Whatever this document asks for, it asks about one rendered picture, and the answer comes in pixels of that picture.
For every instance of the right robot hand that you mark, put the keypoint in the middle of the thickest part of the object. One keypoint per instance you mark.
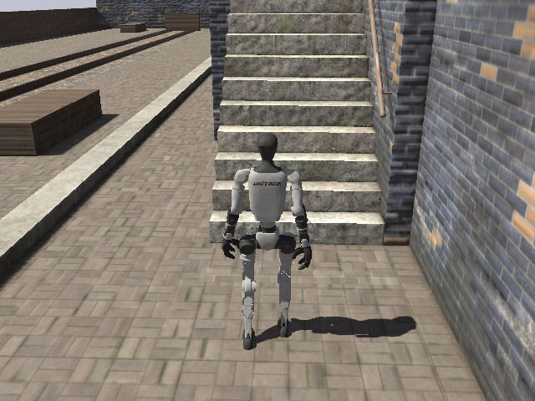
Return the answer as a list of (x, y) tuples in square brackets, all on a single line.
[(307, 256)]

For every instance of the right robot upper arm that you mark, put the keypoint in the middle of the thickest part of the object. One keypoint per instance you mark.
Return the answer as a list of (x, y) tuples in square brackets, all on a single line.
[(296, 191)]

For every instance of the robot head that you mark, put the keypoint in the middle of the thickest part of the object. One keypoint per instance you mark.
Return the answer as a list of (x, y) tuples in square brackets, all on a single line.
[(267, 144)]

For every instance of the left robot hand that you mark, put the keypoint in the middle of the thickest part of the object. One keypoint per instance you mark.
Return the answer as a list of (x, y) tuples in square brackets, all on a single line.
[(226, 247)]

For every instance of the robot left forearm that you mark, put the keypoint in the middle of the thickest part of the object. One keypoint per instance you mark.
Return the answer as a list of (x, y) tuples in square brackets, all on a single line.
[(231, 224)]

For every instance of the left robot upper arm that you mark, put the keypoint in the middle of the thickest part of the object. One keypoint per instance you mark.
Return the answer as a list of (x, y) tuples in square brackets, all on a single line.
[(240, 178)]

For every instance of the robot right forearm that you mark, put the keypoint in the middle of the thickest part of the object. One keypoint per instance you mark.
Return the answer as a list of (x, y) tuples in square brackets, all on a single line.
[(302, 228)]

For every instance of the robot right thigh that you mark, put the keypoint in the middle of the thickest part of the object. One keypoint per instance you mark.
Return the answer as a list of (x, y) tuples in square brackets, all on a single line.
[(286, 248)]

